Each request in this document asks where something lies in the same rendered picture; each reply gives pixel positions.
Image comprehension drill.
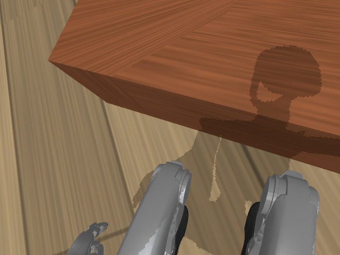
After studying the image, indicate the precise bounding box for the right robot foot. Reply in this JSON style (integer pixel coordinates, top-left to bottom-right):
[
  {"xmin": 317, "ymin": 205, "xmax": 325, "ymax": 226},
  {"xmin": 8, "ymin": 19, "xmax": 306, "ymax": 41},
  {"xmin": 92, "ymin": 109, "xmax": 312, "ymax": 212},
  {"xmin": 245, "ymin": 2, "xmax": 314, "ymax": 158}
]
[{"xmin": 241, "ymin": 202, "xmax": 260, "ymax": 255}]

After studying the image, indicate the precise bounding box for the left robot hand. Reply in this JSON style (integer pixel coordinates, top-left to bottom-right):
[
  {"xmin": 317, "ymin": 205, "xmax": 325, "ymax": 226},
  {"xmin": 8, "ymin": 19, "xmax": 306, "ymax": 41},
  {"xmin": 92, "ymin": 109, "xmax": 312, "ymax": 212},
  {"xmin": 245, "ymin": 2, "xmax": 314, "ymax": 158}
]
[{"xmin": 67, "ymin": 222, "xmax": 108, "ymax": 255}]

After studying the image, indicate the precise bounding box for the left robot foot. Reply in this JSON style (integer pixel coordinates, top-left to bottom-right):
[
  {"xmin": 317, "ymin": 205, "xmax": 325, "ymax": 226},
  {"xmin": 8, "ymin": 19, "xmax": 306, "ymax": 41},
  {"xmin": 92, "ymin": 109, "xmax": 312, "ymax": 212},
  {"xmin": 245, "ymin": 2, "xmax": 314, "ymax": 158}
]
[{"xmin": 172, "ymin": 205, "xmax": 189, "ymax": 255}]

